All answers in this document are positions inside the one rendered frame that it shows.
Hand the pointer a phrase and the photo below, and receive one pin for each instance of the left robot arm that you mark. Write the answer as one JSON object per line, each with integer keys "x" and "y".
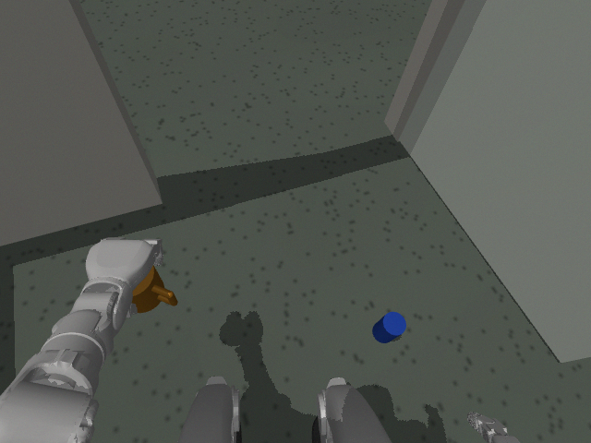
{"x": 51, "y": 399}

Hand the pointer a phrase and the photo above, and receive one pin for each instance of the right robot hand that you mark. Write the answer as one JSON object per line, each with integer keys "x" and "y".
{"x": 492, "y": 431}

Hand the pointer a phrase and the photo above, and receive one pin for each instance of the left robot hand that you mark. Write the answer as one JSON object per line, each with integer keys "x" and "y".
{"x": 129, "y": 261}

